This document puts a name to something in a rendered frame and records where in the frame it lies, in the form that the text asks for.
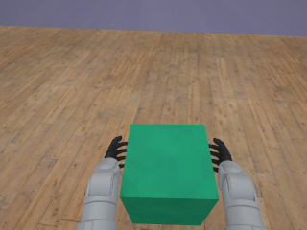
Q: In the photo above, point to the robot left hand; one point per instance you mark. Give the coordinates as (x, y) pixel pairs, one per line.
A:
(113, 151)

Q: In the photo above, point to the robot right forearm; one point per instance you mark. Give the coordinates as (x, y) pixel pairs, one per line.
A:
(241, 206)

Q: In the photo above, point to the robot right hand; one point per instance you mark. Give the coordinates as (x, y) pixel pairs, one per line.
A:
(222, 154)

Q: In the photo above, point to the carton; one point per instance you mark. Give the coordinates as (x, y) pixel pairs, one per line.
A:
(168, 175)

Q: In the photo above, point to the robot left forearm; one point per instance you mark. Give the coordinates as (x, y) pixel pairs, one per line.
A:
(100, 200)

